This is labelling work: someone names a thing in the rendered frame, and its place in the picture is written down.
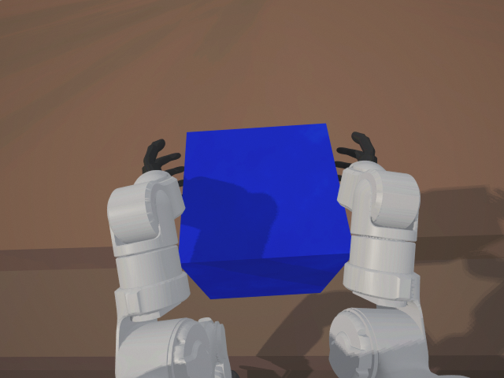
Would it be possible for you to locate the robot left upper arm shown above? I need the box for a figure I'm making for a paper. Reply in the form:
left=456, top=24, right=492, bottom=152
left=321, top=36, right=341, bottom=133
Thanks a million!
left=116, top=317, right=213, bottom=378

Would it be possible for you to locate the robot left forearm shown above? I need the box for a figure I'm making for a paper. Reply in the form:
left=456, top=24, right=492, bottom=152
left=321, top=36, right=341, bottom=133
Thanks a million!
left=107, top=170, right=191, bottom=375

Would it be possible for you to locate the carton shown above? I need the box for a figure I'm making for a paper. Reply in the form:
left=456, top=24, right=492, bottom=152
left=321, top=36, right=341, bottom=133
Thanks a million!
left=179, top=124, right=351, bottom=299

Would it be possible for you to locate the robot right forearm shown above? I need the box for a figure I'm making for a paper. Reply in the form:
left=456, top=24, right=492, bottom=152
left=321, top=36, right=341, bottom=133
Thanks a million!
left=337, top=161, right=428, bottom=349

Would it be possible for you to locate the robot left hand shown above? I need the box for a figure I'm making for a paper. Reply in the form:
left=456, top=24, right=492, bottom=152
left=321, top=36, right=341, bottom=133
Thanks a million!
left=142, top=139, right=184, bottom=197

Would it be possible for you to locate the robot left shin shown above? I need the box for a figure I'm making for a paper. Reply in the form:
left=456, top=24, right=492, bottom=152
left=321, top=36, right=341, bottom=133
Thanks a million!
left=198, top=317, right=232, bottom=378

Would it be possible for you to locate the robot right hand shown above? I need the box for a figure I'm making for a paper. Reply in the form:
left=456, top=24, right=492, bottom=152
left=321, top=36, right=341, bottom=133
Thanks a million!
left=335, top=132, right=377, bottom=182

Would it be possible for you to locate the robot right upper arm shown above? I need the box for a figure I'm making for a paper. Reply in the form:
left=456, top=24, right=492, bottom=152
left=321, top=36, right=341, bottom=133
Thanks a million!
left=329, top=308, right=469, bottom=378

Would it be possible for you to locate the left robot thigh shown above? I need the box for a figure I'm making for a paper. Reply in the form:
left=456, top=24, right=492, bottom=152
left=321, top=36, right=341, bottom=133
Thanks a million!
left=199, top=321, right=228, bottom=378

